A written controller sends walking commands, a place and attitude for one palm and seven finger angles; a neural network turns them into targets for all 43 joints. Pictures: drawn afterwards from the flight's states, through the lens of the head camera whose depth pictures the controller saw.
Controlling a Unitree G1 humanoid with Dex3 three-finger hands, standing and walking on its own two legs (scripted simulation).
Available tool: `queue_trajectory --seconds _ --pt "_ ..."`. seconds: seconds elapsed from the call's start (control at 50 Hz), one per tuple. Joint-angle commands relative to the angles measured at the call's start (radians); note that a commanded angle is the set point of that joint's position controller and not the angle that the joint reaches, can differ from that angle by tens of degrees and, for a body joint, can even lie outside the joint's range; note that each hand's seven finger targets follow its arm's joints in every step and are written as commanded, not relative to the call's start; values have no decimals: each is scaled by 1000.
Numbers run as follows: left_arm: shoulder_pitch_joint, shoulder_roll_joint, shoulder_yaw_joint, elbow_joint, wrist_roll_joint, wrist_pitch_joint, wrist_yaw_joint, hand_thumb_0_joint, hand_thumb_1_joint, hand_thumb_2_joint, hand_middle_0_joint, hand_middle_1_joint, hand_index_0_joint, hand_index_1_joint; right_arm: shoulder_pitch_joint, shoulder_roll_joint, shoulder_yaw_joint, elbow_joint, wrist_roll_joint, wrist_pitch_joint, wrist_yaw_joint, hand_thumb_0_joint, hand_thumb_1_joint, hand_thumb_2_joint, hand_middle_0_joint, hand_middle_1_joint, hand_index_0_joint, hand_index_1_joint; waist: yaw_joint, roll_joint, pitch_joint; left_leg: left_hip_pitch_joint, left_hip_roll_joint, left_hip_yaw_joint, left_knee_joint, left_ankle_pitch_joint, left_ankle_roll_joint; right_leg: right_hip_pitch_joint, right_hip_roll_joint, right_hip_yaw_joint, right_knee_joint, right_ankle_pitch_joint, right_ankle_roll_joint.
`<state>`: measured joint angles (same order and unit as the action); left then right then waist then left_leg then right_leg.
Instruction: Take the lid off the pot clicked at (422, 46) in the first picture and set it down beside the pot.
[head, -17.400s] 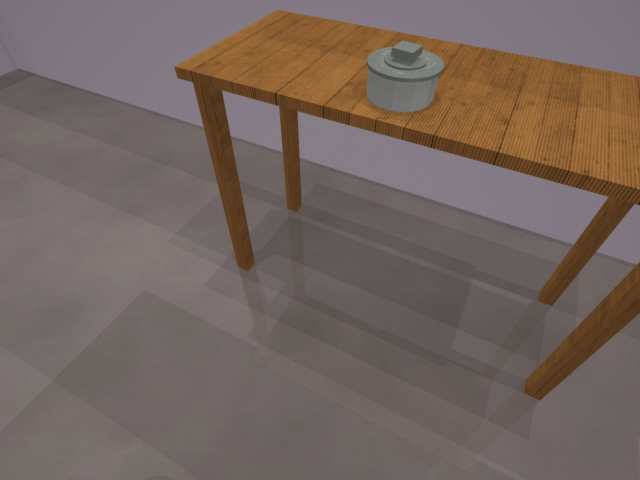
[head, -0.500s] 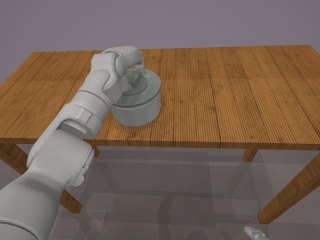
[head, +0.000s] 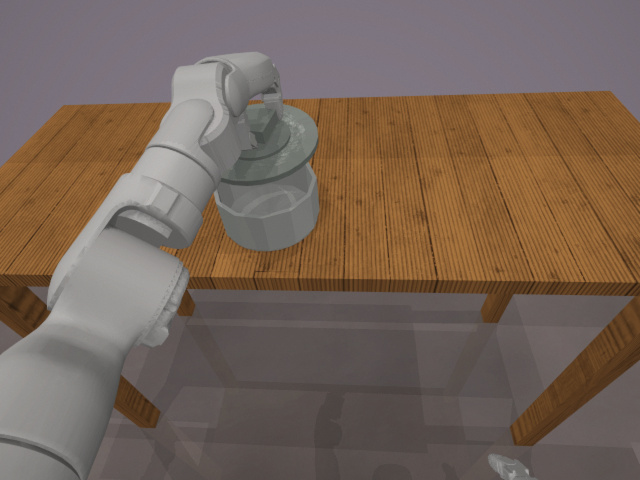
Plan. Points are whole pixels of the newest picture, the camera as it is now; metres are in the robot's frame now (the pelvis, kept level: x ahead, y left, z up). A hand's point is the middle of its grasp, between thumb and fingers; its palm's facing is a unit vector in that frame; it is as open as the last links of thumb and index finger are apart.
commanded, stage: lift the lid straight up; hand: left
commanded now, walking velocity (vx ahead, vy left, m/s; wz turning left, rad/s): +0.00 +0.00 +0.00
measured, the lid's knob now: (253, 124) +0.50 +0.08 +0.21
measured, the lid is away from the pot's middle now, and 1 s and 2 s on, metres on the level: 0.00 0.02 0.09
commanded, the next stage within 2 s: move the lid sideways beside the pot in 1.16 s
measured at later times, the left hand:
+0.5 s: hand (232, 92) +0.46 +0.09 +0.28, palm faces -0.19 -0.03 -0.98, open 8.4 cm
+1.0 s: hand (221, 49) +0.47 +0.09 +0.32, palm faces -0.13 -0.08 -0.99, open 8.4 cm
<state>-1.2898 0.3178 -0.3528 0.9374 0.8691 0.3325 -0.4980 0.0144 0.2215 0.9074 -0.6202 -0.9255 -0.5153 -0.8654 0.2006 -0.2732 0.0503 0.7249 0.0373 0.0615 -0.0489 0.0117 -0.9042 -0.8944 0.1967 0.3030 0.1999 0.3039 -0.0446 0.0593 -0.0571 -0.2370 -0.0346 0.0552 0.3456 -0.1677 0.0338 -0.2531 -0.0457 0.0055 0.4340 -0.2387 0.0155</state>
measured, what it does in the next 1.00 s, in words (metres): stands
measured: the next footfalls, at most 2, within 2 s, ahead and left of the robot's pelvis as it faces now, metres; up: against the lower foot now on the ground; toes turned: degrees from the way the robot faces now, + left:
none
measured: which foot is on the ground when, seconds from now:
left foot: down 0.00-1.00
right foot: down 0.00-1.00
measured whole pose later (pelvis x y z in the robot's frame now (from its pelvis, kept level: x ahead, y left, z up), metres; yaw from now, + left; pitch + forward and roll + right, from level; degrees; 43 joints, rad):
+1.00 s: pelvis +0.01 +0.00 +0.00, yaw +0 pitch +4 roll +1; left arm -1.47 0.37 -0.33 0.93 0.90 0.40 -0.56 0.01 0.22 0.91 -0.63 -0.93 -0.52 -0.87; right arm 0.21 -0.28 0.06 0.71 0.04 0.05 -0.04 0.01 -0.90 -0.89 0.20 0.30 0.20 0.30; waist -0.04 0.06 -0.07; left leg -0.24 -0.04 0.05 0.34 -0.17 0.04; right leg -0.25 -0.05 0.00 0.42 -0.24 0.02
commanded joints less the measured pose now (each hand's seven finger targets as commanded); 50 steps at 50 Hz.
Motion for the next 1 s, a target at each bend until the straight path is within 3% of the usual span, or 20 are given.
queue_trajectory --seconds 0.0,0.08,0.16,0.18,0.26,0.28,0.3,0.38,0.42,0.48,0.54,0.58,0.6,0.68,0.72,0.78,0.86,0.88,0.92,0.98 --pt "-678 266 103 -219 36 -4 52 0 605 1076 -752 -1005 -703 -977 -85 -105 -29 -132 -5 -47 -13 0 -900 -900 200 300 200 300 3 -156 -421 210 -41 -33 13 232 41 101 64 -13 -35 334 -45" --pt "-640 269 110 -264 22 -5 48 0 605 1076 -752 -1005 -703 -977 -92 -113 -37 -146 -8 -56 -8 0 -900 -900 200 300 200 300 15 -119 -452 237 -35 -43 29 316 40 114 64 -15 -27 381 -51" --pt "-645 246 87 -243 38 14 30 0 605 1076 -752 -1005 -703 -977 -94 -107 -37 -143 0 -56 -1 0 -900 -900 200 300 200 300 8 -144 -406 232 -33 -40 23 294 39 78 68 -20 -34 340 -47" --pt "-616 210 62 -265 11 14 27 0 605 1076 -752 -1005 -703 -977 -98 -116 -41 -149 1 -53 2 0 -900 -900 200 300 200 300 4 -121 -394 241 -31 -43 29 323 39 69 68 -23 -40 353 -52" --pt "-676 231 69 -239 32 27 19 0 605 1076 -752 -1005 -703 -977 -100 -108 -31 -139 4 -53 0 0 -900 -900 200 300 200 300 0 -140 -366 226 -36 -45 15 258 36 50 72 -27 -43 300 -51" --pt "-657 229 71 -254 9 24 23 0 605 1076 -752 -1005 -703 -977 -95 -119 -35 -140 1 -50 -1 0 -900 -900 200 300 200 300 0 -112 -362 227 -35 -46 16 265 36 50 72 -30 -48 308 -56" --pt "-713 279 105 -260 38 22 25 0 605 1076 -752 -1005 -703 -977 -92 -110 -29 -139 -1 -54 -2 0 -900 -900 200 300 200 300 3 -133 -389 226 -37 -45 11 243 35 66 69 -24 -44 293 -52" --pt "-729 237 72 -277 20 14 29 0 605 1076 -752 -1005 -703 -977 -94 -111 -34 -144 0 -62 -5 0 -900 -900 200 300 200 300 0 -105 -423 256 -29 -51 23 300 34 64 67 -25 -39 319 -58" --pt "-786 244 71 -279 49 16 26 0 605 1076 -752 -1005 -703 -977 -96 -101 -29 -143 -1 -68 -1 0 -900 -900 200 300 200 300 -1 -115 -454 265 -30 -51 23 304 33 68 68 -23 -33 317 -54" --pt "-707 237 79 -179 31 32 26 0 605 1076 -752 -1005 -703 -977 -86 -117 -29 -130 3 -53 -4 0 -900 -900 200 300 200 300 0 -131 -369 212 -32 -46 12 273 30 54 69 -30 -45 308 -59" --pt "-756 243 76 -151 58 38 23 0 605 1076 -752 -1005 -703 -977 -95 -107 -20 -133 3 -54 -3 0 -900 -900 200 300 200 300 -1 -157 -368 198 -31 -45 3 242 31 54 67 -27 -42 286 -55" --pt "-750 246 84 -224 35 34 25 0 605 1076 -752 -1005 -703 -977 -98 -115 -29 -146 -1 -56 -1 0 -900 -900 200 300 200 300 7 -126 -425 236 -27 -48 21 322 31 82 63 -22 -35 339 -56" --pt "-779 267 95 -219 60 35 22 0 605 1076 -752 -1005 -703 -977 -97 -106 -23 -147 -5 -56 1 0 -900 -900 200 300 200 300 11 -137 -456 231 -30 -46 20 314 31 98 61 -17 -30 336 -52" --pt "-756 271 97 -147 51 47 20 0 605 1076 -752 -1005 -703 -977 -82 -118 -25 -138 1 -49 -5 0 -900 -900 200 300 200 300 0 -165 -374 178 -35 -37 9 238 35 82 64 -23 -49 309 -53" --pt "-822 299 107 -188 73 43 16 0 605 1076 -752 -1005 -703 -977 -90 -109 -22 -146 -1 -56 -6 0 -900 -900 200 300 200 300 5 -170 -430 192 -34 -35 12 265 38 109 58 -14 -37 334 -49" --pt "-813 241 74 -278 42 39 12 0 605 1076 -752 -1005 -703 -977 -86 -107 -33 -162 0 -69 2 0 -900 -900 200 300 200 300 5 -111 -497 272 -25 -50 44 424 39 107 60 -14 -28 403 -52" --pt "-794 289 104 -170 71 70 -4 0 605 1076 -752 -1005 -703 -977 -85 -111 -25 -145 4 -60 3 0 -900 -900 200 300 200 300 8 -179 -388 193 -34 -39 20 311 39 88 63 -20 -42 348 -49" --pt "-770 306 121 -198 50 64 0 0 605 1076 -752 -1005 -703 -977 -78 -123 -28 -148 1 -58 3 0 -900 -900 200 300 200 300 15 -154 -404 193 -34 -40 19 323 36 108 60 -21 -43 364 -53" --pt "-821 323 125 -205 75 65 -5 0 605 1076 -752 -1005 -703 -977 -91 -111 -23 -155 -1 -61 1 0 -900 -900 200 300 200 300 17 -168 -422 189 -36 -36 22 317 40 120 56 -14 -35 368 -49" --pt "-787 248 78 -189 54 72 -5 0 605 1076 -752 -1005 -703 -977 -77 -113 -28 -152 6 -54 4 0 -900 -900 200 300 200 300 4 -142 -389 204 -31 -39 21 327 36 82 61 -21 -47 351 -52"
